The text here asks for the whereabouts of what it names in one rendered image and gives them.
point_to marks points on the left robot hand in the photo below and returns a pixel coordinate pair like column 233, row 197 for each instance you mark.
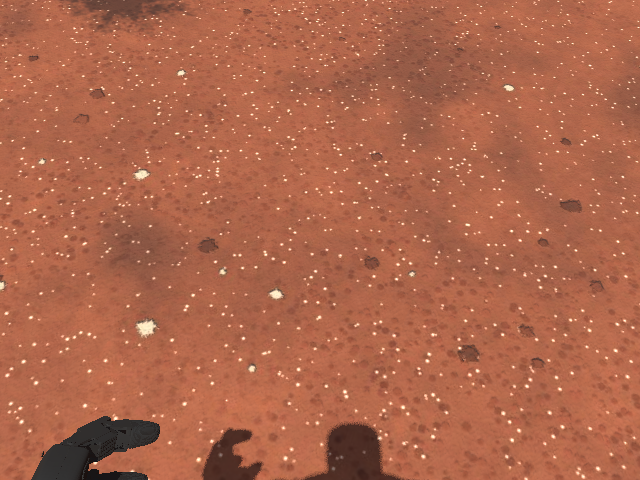
column 92, row 442

